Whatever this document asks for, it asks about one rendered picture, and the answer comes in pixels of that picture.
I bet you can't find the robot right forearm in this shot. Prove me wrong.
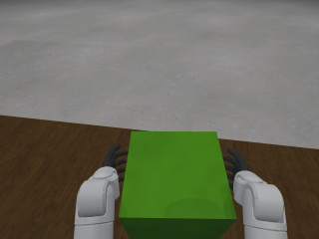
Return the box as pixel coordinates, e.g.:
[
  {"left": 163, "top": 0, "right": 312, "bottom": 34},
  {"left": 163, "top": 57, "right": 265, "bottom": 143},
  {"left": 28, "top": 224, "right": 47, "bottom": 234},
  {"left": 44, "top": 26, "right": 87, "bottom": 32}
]
[{"left": 233, "top": 170, "right": 288, "bottom": 239}]

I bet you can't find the robot left hand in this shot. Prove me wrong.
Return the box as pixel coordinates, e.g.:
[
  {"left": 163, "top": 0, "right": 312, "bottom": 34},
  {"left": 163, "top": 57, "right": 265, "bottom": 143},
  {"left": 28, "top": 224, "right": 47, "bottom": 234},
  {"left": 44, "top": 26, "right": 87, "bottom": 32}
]
[{"left": 102, "top": 143, "right": 129, "bottom": 182}]

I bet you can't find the carton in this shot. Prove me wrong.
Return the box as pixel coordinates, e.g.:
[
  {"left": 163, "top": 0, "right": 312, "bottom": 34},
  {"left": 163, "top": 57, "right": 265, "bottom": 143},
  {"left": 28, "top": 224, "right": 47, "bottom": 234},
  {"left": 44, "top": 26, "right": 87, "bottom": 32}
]
[{"left": 119, "top": 131, "right": 237, "bottom": 239}]

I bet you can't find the robot left forearm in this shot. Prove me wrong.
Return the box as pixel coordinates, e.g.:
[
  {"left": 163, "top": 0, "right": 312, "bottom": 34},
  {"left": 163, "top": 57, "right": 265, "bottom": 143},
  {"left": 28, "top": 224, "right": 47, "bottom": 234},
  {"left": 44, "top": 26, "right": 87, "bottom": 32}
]
[{"left": 74, "top": 166, "right": 120, "bottom": 239}]

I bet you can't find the robot right hand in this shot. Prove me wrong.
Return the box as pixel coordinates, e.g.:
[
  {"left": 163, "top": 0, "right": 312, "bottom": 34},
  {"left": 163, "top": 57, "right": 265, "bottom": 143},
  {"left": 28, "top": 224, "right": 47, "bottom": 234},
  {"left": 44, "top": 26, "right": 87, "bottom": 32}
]
[{"left": 222, "top": 147, "right": 249, "bottom": 190}]

